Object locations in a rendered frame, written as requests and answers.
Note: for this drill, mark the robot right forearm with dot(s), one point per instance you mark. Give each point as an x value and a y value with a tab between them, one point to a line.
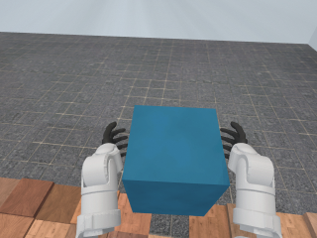
255	210

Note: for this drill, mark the robot left forearm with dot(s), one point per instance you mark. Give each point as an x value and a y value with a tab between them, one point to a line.
99	197

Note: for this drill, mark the right robot hand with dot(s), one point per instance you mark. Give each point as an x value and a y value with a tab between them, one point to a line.
239	137

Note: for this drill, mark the carton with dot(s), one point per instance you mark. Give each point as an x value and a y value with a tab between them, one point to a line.
175	162

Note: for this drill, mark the left robot hand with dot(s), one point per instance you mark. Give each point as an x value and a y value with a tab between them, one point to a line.
109	135

